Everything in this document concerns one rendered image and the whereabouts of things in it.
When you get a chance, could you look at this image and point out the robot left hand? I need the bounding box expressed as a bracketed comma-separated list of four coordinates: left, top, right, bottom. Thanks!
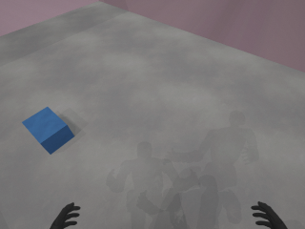
[50, 202, 81, 229]

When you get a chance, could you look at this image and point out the carton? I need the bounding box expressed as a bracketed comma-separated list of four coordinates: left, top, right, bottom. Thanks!
[22, 107, 74, 155]

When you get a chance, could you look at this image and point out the robot right hand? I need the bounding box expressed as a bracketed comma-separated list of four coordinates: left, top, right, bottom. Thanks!
[251, 201, 288, 229]

